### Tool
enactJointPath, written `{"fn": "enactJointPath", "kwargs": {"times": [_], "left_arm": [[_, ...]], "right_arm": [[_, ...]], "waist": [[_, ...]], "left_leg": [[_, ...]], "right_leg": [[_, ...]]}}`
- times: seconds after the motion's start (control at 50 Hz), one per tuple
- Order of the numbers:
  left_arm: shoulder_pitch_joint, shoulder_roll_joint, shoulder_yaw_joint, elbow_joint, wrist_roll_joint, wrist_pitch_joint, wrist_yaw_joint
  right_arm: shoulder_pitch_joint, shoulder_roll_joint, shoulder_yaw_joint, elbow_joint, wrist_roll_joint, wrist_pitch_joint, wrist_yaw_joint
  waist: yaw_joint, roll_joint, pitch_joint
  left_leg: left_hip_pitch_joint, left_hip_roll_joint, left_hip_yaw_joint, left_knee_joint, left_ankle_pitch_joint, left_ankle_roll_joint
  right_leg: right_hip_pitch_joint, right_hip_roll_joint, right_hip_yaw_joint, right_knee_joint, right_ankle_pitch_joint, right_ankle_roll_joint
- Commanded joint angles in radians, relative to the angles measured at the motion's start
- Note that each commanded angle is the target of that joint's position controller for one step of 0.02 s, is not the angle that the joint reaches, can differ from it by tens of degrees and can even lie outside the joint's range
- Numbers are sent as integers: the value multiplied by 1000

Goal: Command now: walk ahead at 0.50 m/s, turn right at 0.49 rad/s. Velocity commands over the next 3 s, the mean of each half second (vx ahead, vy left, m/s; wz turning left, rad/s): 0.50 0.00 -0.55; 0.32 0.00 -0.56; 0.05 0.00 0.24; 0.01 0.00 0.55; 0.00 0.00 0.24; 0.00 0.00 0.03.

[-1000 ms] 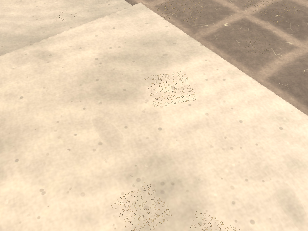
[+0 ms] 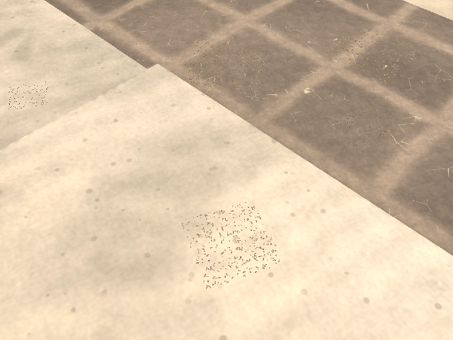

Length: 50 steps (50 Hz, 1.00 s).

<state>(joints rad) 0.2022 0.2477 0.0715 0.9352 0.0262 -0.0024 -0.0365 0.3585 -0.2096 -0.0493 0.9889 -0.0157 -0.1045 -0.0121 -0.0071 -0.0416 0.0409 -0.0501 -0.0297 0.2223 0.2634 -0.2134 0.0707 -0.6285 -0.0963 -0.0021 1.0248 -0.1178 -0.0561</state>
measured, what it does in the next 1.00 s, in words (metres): walks ahead, turning right: right foot, then left foot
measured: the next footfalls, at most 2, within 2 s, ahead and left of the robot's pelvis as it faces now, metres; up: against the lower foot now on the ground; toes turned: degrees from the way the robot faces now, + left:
right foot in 0.26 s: +0.28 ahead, -0.10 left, +0.00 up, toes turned -14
left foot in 0.78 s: +0.63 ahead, -0.07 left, +0.00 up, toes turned -29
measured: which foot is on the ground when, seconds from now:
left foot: down 0.00-0.24, up 0.26-0.76, down 0.78-1.00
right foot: up 0.00-0.24, down 0.26-0.80, up 0.82-1.00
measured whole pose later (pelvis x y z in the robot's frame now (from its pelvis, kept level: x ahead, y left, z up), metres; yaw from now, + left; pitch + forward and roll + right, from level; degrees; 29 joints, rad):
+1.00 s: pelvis +0.48 -0.09 -0.01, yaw -35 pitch +0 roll +0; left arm 0.22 0.32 0.09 0.79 0.02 0.04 -0.01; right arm 0.17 -0.24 -0.02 0.76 -0.03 -0.05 -0.02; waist 0.01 -0.04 0.09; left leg -0.33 0.02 0.10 0.44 -0.12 0.04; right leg -0.51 0.07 0.06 1.16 -0.43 0.01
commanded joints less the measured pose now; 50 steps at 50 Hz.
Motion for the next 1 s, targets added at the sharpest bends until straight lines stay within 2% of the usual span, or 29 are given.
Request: {"fn": "enactJointPath", "kwargs": {"times": [0.02,0.12,0.16,0.2,0.22,0.24,0.26,0.28,0.3,0.32,0.34,0.36,0.38,0.4,0.44,0.5,0.64,0.68,0.72,0.76,0.78,0.8,0.82,0.84,0.86,0.88,0.92,0.96,1.0], "left_arm": [[-73,-1,-10,-75,0,-5,-13],[-213,-3,-24,-139,8,-9,-24],[-208,9,-20,-147,10,-10,-24],[-138,30,-8,-133,12,-8,-16],[-60,46,2,-112,10,-12,-11],[54,70,17,-80,13,-20,-3],[204,139,46,-39,26,-27,12],[181,256,74,-53,25,-23,24],[211,269,76,-62,-5,-10,24],[154,236,66,-56,-10,-6,33],[108,178,53,-58,-16,-11,35],[61,143,43,-66,-18,-20,39],[36,117,33,-71,-25,-29,43],[37,111,28,-73,-28,-40,43],[75,137,31,-65,-33,-58,39],[142,159,35,-62,-29,-60,36],[274,164,33,-57,-19,-51,43],[287,169,33,-57,-14,-44,50],[260,178,36,-67,-10,-39,59],[190,201,41,-91,-17,-48,56],[153,183,36,-115,-36,-59,49],[189,82,13,-160,-51,-63,53],[342,123,26,-170,-65,-45,70],[339,175,35,-118,-27,-20,76],[259,172,37,-123,-12,-8,64],[229,145,34,-131,-8,3,53],[216,116,30,-139,3,36,29],[199,91,22,-156,-3,45,21],[186,72,10,-159,0,50,21]], "right_arm": [[6,-93,-12,-39,-1,-16,-5],[83,-121,-19,-9,-3,-4,-18],[85,-135,-22,-4,-7,7,-24],[70,-165,-31,-8,-9,21,-29],[62,-181,-36,-12,-10,32,-28],[54,-192,-40,-21,-8,42,-23],[33,-187,-38,-45,-4,44,-17],[60,-61,-16,-117,4,36,5],[-66,-141,-30,-162,1,22,11],[-132,-131,-25,-186,9,6,16],[-116,-130,-22,-177,11,-5,14],[-102,-130,-25,-163,0,1,9],[-78,-126,-24,-161,-20,20,10],[-66,-118,-24,-161,-30,39,13],[-85,-100,-20,-177,-33,65,21],[-208,-103,-16,-226,-30,77,25],[-437,-110,0,-317,-18,68,35],[-466,-111,6,-338,-13,58,31],[-404,-128,5,-332,-9,44,22],[-209,-179,-12,-278,-10,28,4],[-67,-218,-23,-255,-22,9,-7],[36,-291,-31,-257,-36,8,-18],[-6,-317,-43,-275,-12,31,-7],[-88,-216,-25,-303,3,47,-2],[-147,-131,0,-313,7,51,-5],[-184,-104,12,-312,-1,57,-9],[-188,-131,8,-299,-4,59,-17],[-151,-144,5,-278,-12,48,-9],[-159,-148,5,-266,-14,44,-4]], "waist": [[8,103,58],[-28,104,75],[-12,115,62],[25,144,11],[58,147,-35],[105,133,-101],[179,53,-182],[98,-184,-238],[138,-55,-273],[111,-4,-134],[67,58,-60],[25,90,-24],[-6,82,-30],[-19,70,-43],[-25,56,-41],[13,23,-10],[103,-17,3],[108,-22,13],[73,-46,-10],[-20,-51,-90],[-94,-14,-170],[-91,178,-326],[-5,342,-490],[20,158,-393],[13,103,-252],[31,103,-174],[42,176,-105],[43,167,-129],[56,160,-146]], "left_leg": [[-37,259,-84,-139,300,52],[88,293,-2,-95,470,47],[147,305,30,-21,669,42],[185,312,55,128,950,38],[188,314,59,263,1012,40],[135,310,62,454,945,31],[-52,283,69,742,687,-4],[-519,81,33,1112,-266,-67],[-664,16,-211,1216,-315,-71],[-736,86,-252,1171,-201,-58],[-685,122,-248,1069,-125,-56],[-622,144,-251,995,-103,-62],[-557,153,-255,949,-97,-78],[-518,155,-255,914,-98,-92],[-517,151,-235,848,-83,-115],[-590,148,-219,721,27,-135],[-662,88,-223,456,177,-122],[-625,50,-214,388,164,-107],[-481,11,-223,303,139,-78],[-205,-23,-218,196,186,-40],[38,87,-294,154,353,-6],[285,403,-524,247,829,43],[349,571,-810,231,1031,189],[214,508,-721,209,887,181],[84,429,-562,174,792,156],[-8,370,-467,128,695,126],[-140,315,-349,71,641,126],[-180,306,-325,59,700,155],[-208,303,-301,48,656,164]], "right_leg": [[-45,-6,-25,-129,104,9],[-2,30,-120,-339,98,-33],[42,64,-146,-376,24,-67],[143,128,-181,-384,-89,-111],[225,163,-186,-403,-138,-136],[371,192,-173,-465,-140,-164],[607,112,-23,-556,-175,-213],[905,-194,497,-613,-169,-360],[922,-240,739,-743,-162,-396],[827,-229,573,-762,-98,-361],[699,-189,474,-776,22,-316],[609,-133,388,-782,133,-275],[550,-91,325,-790,216,-259],[522,-70,293,-792,269,-253],[490,-37,257,-798,327,-247],[489,-12,262,-820,287,-220],[646,-9,316,-760,363,-180],[666,-3,313,-688,527,-161],[643,15,316,-601,653,-112],[578,66,318,-421,747,-51],[449,117,306,-220,575,-23],[277,218,178,91,-207,2],[159,288,124,294,-558,11],[140,200,136,341,-458,16],[121,177,111,308,-404,33],[116,145,96,268,-373,49],[153,129,67,236,-329,74],[192,151,77,184,-306,71],[223,156,83,86,-285,63]]}}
